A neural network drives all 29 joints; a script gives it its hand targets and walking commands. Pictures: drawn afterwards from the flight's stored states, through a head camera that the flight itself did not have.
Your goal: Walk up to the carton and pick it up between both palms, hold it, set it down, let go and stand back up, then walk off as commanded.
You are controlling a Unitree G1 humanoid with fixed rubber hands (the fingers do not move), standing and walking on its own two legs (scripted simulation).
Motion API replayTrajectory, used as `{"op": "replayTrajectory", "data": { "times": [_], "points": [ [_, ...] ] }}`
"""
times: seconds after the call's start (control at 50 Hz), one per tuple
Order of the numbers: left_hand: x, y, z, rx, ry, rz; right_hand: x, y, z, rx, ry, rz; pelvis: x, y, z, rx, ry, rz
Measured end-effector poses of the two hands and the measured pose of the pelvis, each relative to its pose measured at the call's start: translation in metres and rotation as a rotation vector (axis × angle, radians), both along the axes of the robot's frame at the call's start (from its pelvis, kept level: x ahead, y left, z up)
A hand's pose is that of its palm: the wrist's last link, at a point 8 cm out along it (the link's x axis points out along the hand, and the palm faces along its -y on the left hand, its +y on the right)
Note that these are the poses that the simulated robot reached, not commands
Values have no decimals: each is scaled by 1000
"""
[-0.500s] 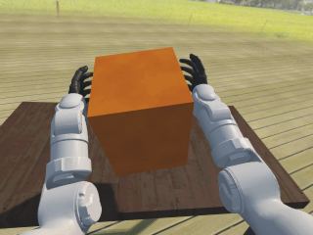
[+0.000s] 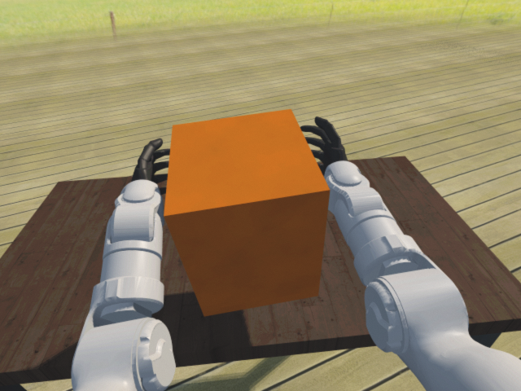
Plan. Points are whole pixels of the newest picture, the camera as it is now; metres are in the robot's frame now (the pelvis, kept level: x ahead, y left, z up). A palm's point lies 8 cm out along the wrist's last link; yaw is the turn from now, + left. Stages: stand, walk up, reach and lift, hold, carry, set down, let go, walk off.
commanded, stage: set down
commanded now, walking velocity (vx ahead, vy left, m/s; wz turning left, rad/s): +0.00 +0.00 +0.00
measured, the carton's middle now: (247, 213) +0.39 +0.02 +0.13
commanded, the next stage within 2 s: none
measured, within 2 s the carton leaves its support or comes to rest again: neither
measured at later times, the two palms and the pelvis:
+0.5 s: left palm (128, 209) +0.36 +0.20 +0.17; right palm (308, 174) +0.41 -0.08 +0.19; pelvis +0.00 +0.00 +0.00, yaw +0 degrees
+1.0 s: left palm (141, 224) +0.39 +0.21 +0.11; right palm (297, 177) +0.46 -0.07 +0.16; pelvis +0.02 +0.00 +0.00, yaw +0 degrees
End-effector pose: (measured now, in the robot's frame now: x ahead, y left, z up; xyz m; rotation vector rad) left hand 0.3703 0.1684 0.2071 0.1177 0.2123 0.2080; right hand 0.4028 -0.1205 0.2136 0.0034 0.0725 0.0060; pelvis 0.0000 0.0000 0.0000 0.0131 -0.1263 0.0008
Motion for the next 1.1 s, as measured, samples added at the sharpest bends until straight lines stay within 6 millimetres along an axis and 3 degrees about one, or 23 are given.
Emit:
{"op": "replayTrajectory", "data": {
  "times": [0.08, 0.24, 0.32, 0.38, 0.58, 0.72, 0.9, 1.0, 1.1],
  "points": [
    [6, 5, -15, -15, 15, -1, 7, 5, -8, -12, 10, 1, 2, -1, 0, 1, 11, 0],
    [9, 33, -30, -109, -46, 33, 18, 39, 10, -69, -44, 31, 7, 0, 0, -1, 27, 1],
    [5, 41, -47, -154, -24, 48, 17, 47, 1, -122, 7, 48, 6, 1, 0, -1, 27, 0],
    [-1, 41, -51, -165, -26, 72, 15, 46, -12, -135, 53, 58, 6, 2, 0, -2, 26, 0],
    [-10, 23, -32, -29, -19, 94, 8, 26, -35, -22, 71, 70, -1, 3, 0, -4, 20, 0],
    [5, 9, -51, 7, 53, 68, 19, 12, -56, -28, 114, 58, 3, 0, 1, -1, 56, 1],
    [24, 30, -85, -103, 39, 98, 50, 39, -46, -127, 70, 89, 17, -1, 1, 0, 121, 2],
    [24, 40, -96, -134, 34, 125, 54, 49, -58, -147, 97, 103, 23, 1, 1, -3, 129, 2],
    [17, 39, -95, -109, 20, 157, 52, 47, -70, -92, 103, 122, 22, 2, 1, -4, 137, 1]
  ]
}}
